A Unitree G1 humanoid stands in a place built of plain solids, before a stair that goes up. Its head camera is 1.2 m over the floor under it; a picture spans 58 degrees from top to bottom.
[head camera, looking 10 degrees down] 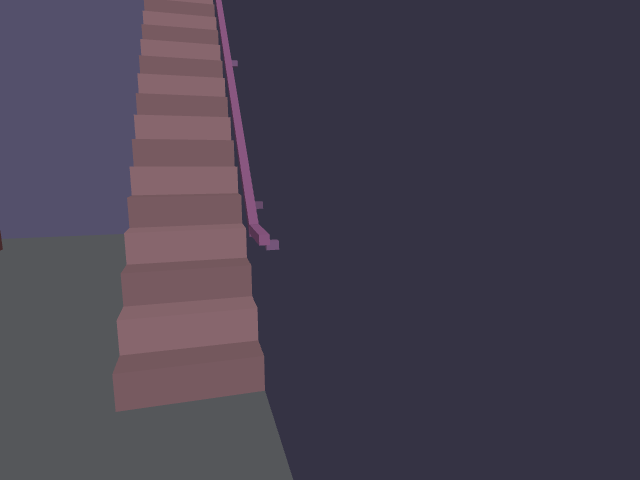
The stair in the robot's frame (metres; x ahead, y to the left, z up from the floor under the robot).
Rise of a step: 0.20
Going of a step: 0.23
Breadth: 0.74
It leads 16 degrees to the left of straight ahead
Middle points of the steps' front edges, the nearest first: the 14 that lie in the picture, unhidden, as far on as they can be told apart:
2.05 0.65 0.20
2.25 0.71 0.39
2.48 0.77 0.59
2.70 0.84 0.78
2.92 0.90 0.98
3.14 0.96 1.18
3.35 1.02 1.38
3.57 1.09 1.57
3.79 1.15 1.77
4.01 1.22 1.96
4.23 1.28 2.16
4.45 1.34 2.36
4.67 1.40 2.55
4.88 1.47 2.75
